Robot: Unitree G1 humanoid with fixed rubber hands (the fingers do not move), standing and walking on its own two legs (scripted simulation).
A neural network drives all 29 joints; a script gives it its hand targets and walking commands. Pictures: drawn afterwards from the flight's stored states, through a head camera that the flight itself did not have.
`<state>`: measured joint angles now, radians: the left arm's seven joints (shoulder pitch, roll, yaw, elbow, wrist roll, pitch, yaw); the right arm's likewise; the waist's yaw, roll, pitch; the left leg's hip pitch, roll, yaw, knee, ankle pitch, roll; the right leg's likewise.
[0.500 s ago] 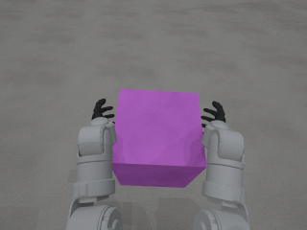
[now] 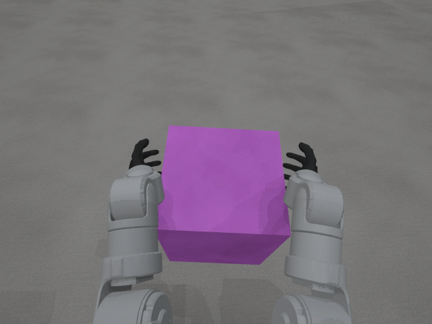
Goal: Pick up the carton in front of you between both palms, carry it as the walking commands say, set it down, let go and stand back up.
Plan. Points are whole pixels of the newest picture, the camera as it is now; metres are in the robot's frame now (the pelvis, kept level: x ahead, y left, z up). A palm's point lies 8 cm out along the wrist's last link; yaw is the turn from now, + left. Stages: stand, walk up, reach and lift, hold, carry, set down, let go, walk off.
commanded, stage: carry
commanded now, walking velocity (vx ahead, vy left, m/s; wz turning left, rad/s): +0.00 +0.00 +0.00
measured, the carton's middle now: (219, 202) +0.36 +0.00 +0.02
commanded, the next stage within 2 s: none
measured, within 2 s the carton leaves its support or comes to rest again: neither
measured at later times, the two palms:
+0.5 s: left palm (129, 162) +0.37 +0.17 +0.13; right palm (282, 159) +0.39 -0.11 +0.13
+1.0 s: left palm (138, 93) +0.60 +0.21 +0.13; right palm (254, 93) +0.61 -0.07 +0.14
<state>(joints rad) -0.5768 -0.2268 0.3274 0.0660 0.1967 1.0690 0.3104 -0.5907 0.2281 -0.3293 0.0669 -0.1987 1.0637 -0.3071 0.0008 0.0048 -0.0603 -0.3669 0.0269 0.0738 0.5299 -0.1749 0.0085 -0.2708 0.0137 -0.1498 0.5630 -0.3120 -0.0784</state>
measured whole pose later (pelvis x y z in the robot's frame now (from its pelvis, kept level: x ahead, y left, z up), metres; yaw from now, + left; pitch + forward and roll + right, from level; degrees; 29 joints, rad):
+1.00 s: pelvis +0.27 +0.05 +0.01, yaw +1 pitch +5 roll -1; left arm -0.51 -0.23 0.25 -0.16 0.14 1.06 0.32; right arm -0.51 0.24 -0.26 -0.17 -0.14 1.04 -0.29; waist 0.00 -0.01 -0.03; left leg -0.01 -0.01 0.10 0.26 -0.35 0.04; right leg -0.61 -0.04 -0.13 0.57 -0.08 -0.01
